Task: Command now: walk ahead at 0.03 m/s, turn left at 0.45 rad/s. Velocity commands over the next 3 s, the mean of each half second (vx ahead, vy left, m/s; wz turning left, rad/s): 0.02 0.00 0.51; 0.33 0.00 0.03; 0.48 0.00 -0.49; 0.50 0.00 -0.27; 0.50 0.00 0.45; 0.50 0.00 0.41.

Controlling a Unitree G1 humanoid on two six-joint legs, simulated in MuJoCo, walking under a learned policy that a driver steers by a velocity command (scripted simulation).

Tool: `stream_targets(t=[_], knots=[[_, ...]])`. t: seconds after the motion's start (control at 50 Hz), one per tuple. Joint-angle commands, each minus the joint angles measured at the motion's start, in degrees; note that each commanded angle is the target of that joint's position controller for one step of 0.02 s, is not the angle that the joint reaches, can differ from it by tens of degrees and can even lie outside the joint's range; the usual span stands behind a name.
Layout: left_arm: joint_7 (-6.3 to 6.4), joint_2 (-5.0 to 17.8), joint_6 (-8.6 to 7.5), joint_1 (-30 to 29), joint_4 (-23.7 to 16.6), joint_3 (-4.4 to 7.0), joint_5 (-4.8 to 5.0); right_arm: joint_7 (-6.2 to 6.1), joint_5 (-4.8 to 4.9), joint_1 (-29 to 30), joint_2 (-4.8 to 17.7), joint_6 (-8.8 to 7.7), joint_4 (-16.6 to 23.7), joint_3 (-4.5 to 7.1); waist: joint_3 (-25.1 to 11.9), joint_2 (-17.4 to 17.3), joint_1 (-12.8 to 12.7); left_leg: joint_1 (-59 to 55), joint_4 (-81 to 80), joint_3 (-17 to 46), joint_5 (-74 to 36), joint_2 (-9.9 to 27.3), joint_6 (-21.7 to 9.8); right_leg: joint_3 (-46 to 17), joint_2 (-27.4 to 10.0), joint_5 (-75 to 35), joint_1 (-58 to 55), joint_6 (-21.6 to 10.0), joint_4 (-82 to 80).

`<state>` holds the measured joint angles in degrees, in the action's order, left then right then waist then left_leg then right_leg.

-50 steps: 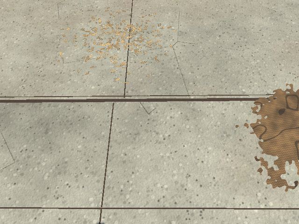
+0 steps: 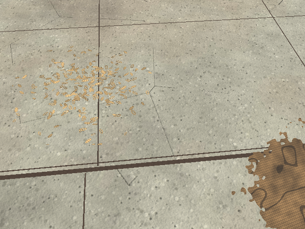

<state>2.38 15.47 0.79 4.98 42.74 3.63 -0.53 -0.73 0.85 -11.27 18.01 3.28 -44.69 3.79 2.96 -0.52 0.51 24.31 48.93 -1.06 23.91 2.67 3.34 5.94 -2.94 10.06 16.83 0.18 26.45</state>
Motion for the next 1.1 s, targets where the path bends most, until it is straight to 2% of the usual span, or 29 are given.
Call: stream_targets(t=[0.02,0.06,0.08,0.1,0.12,0.14,0.16,0.18,0.22,0.32,0.46,0.5,0.54,0.56,0.58,0.6,0.62,0.64,0.68,0.8,0.88,0.94,0.96,0.98,1.0,1.02,1.04,1.06,1.1], knots=[[0.4,9.57,-0.2,-3.06,-2.74,2.49,0.91,1.27,-0.01,-3.65,3.89,-0.41,3.53,1.14,-9.45,8.71,1.41,-7.96,-9.45,-2.14,-6.66,-0.22,-2.02,-7.78,-14.42,-14.98,-5.21,-11.06,-4.65],[0.36,7.93,0.26,-0.79,-1.04,2.29,1.83,1.54,-0.75,-6.51,5.5,-0.52,2.73,2.08,-7.87,4.09,2.25,-14.36,-20.21,-1.37,-14.65,-2.19,-5.55,-3.58,-10.95,-2.45,-0.5,-5.31,3.52],[0.0,5.0,0.51,2.04,-0.72,1.67,0.23,0.56,-1.01,-6.18,11.22,-0.63,4.01,3.52,-5.33,-11.04,0.16,-18.11,-27.97,14.84,-27.9,8.24,-10.13,2.92,-4.35,12.06,9.76,0.89,18.04],[0.39,5.25,0.29,-3.91,-4.39,1.55,-0.63,0.57,-2.65,-5.61,16.46,-1.32,6.06,4.14,-3.53,-19.84,2.18,-15.81,-32.64,33.01,-34.17,19.84,-21.62,-1.79,4.41,28.88,20.91,3.5,30.35],[0.68,7.28,0.17,-6.61,-4.68,2.22,-0.29,0.83,-3.83,-5.91,14.15,-2.65,6.29,3.58,-5.59,-12.59,3.87,-15.19,-33.48,31.92,-28.52,18.62,-22.99,-8.57,3.21,28.15,21.59,2.63,38.14],[0.76,7.84,0.24,-5.41,-4.07,2.64,0.47,0.69,-3.15,-3.62,12.5,-3.64,6.32,3.13,-5.01,-10.04,1.94,-15.2,-32.65,27.19,-24.94,15.4,-19.87,-10.23,2.18,22.9,21.9,1.62,39.66],[1.13,8.01,0.37,-3.14,-2.34,3.04,0.38,0.3,-1.75,-0.48,10.99,-3.89,6.84,2.93,-4.91,-6.79,0.31,-15.74,-31.63,23.68,-21.93,12.48,-16.56,-10.62,1.34,18.07,22.07,1.63,38.9],[1.45,8.58,0.45,-2.36,-1.61,3.33,0.02,-0.15,-0.65,1.29,9.36,-3.81,7.3,2.36,-5.09,-6.93,-0.17,-16.04,-31.09,22.17,-23.21,11.42,-15.06,-10.94,1.05,15.09,21.84,2.04,38.2],[1.13,7.56,0.06,-0.92,-1.0,3.3,0.27,-0.91,-0.61,0.78,7.99,-3.46,7.66,1.73,-7.15,-6.93,-0.76,-15.97,-30.4,19.89,-28.08,9.3,-14.84,-10.49,2.43,11.37,18.49,3.05,39.06],[0.6,5.64,-0.73,-2.59,-1.3,2.43,0.79,-1.88,-0.3,-1.47,9.01,-2.67,8.14,2.36,-7.49,-6.86,0.85,-20.29,-29.52,21.79,-25.63,8.21,-15.46,-11.29,3.66,8.94,17.54,4.87,25.56],[-0.95,6.95,-1.88,-0.56,-0.32,2.23,1.36,-1.26,-0.65,1.18,9.24,-1.49,9.52,2.56,-7.71,-8.75,1.33,-15.79,-27.92,26.64,-26.1,7.64,-16.32,-10.82,4.46,10.69,6.45,4.43,13.17],[-1.68,6.78,-2.37,0.75,-0.05,2.01,1.53,-1.12,-0.26,1.55,8.2,-1.28,9.28,2.01,-8.91,-8.25,0.88,-14.41,-28.26,27.64,-14.31,6.43,-15.62,-9.49,4.38,8.69,1.81,3.07,7.32],[-2.28,5.52,-3.06,3.35,1.02,1.68,1.32,-1.16,-0.12,1.95,6.49,-1.21,8.71,1.06,-6.97,-7.14,-1.29,-7.83,-27.96,26.7,2.85,2.79,-12.9,-7.26,4.45,2.69,-7.35,0.63,-3.65],[-2.22,6.65,-3.45,5.86,1.57,1.77,0.64,-1.14,-0.65,0.64,4.2,-1.58,8.21,0.21,-6.99,-3.58,-1.82,-2.32,-23.45,23.94,9.15,-0.12,-10.23,-11.79,-0.41,5.6,-13.54,-1.39,-5.69],[-1.95,9.88,-3.68,10.64,2.34,2.09,-0.33,-1.0,-1.08,-0.13,0.75,-2.09,8.38,-0.84,-7.84,6.5,-2.2,4.97,-7.72,14.02,11.02,-7.13,-6.34,-25.32,-10.68,16.92,-18.23,-6.34,-11.02],[-2.73,15.48,-4.28,12.45,3.59,3.53,-1.6,-1.2,0.04,3.3,4.6,-3.17,11.42,0.42,-1.13,14.36,-2.83,15.76,1.26,10.23,11.83,-9.77,-5.39,-42.91,-18.4,29.12,-12.75,-14.9,-17.65],[-2.6,12.48,-5.14,9.32,2.58,2.84,-0.86,-1.38,0.26,3.88,8.31,-4.03,10.61,1.54,3.39,10.48,-2.25,18.42,7.12,12.77,6.71,-6.1,-4.95,-42.48,-18.34,32.69,-10.77,-15.78,-18.77],[-2.04,9.92,-5.47,7.42,2.4,2.13,0.29,-1.03,0.07,2.36,8.91,-4.46,9.32,1.98,3.9,10.01,-1.07,19.62,8.68,12.43,1.81,-5.09,-4.37,-37.42,-15.47,29.76,-12.13,-13.52,-18.58],[-1.43,8.65,-5.36,7.9,2.61,1.55,1.36,-0.29,-0.72,2.47,7.19,-5.18,8.45,1.8,2.57,8.86,-1.51,20.86,8.68,8.84,-4.52,-2.26,-2.75,-30.62,-12.32,22.26,-15.49,-11.03,-18.61],[-1.21,9.45,-5.08,14.46,4.34,1.38,1.64,1.1,-0.29,11.11,0.33,-7.81,10.76,-0.4,1.32,8.43,-5.73,10.32,-8.69,1.12,-13.97,-1.09,-0.45,-19.21,-7.36,4.19,-11.31,-10.87,-19.0],[-1.73,11.99,-4.53,16.78,4.61,1.96,2.24,1.99,0.75,11.04,2.61,-8.78,10.94,0.19,1.22,8.88,-4.91,-0.24,-18.05,0.93,-14.87,-2.72,-0.76,-21.49,-9.2,4.01,-7.58,-11.24,-16.76],[-1.82,10.48,-4.2,15.55,4.23,1.44,2.3,1.34,1.08,1.8,5.68,-9.02,8.23,1.79,-1.87,7.95,1.17,-16.16,-24.09,1.21,-16.11,-2.9,-3.5,-21.5,-7.89,-0.58,-3.64,-8.28,-9.77],[-2.03,7.63,-4.42,14.74,3.66,0.55,1.72,0.58,0.73,-5.24,7.96,-9.06,7.01,2.82,-6.23,5.8,4.98,-27.11,-24.7,4.74,-14.96,0.96,-5.39,-18.43,-4.22,-2.14,1.06,-5.9,0.7],[-2.01,1.84,-4.84,14.96,1.47,-1.11,0.61,-0.17,-0.83,-13.89,12.78,-8.69,6.14,3.94,-15.25,-6.56,7.83,-43.41,-26.03,20.09,-8.65,14.42,-9.7,-12.25,1.95,9.79,14.0,-2.05,21.0],[-1.53,2.87,-5.59,17.52,-0.22,-0.89,2.56,0.68,-1.43,-16.32,14.15,-8.36,4.76,4.29,-18.11,-18.79,6.16,-43.01,-34.02,40.59,5.72,22.64,-16.02,-11.63,4.73,23.65,23.49,-1.23,34.7],[-1.42,8.57,-5.55,16.8,0.62,0.74,3.66,1.14,-1.23,-12.13,8.58,-8.69,5.19,2.61,-10.95,-11.9,5.27,-36.78,-35.81,37.03,11.16,20.68,-15.36,-14.76,0.93,19.87,26.49,-1.74,41.5],[-1.7,9.29,-5.33,14.37,0.57,1.19,3.64,1.19,-0.79,-8.69,5.58,-8.84,5.39,1.74,-5.47,-10.23,4.1,-31.68,-36.36,28.57,6.85,17.91,-13.53,-13.9,-0.76,14.92,27.47,-2.29,42.3],[-1.74,7.98,-5.0,13.97,1.16,1.14,3.12,1.27,-0.93,-5.49,4.05,-8.95,5.45,1.23,-3.18,-7.55,2.61,-27.63,-37.54,22.36,0.34,15.13,-12.39,-13.36,-2.15,10.72,26.07,-2.1,41.25],[-2.2,6.0,-4.13,12.88,1.01,1.17,2.58,1.22,-1.39,-2.74,2.4,-9.28,4.79,0.9,-0.28,-7.3,0.93,-22.22,-39.73,12.93,-11.12,12.07,-11.33,-12.86,-4.0,5.35,23.44,-1.79,39.07]])
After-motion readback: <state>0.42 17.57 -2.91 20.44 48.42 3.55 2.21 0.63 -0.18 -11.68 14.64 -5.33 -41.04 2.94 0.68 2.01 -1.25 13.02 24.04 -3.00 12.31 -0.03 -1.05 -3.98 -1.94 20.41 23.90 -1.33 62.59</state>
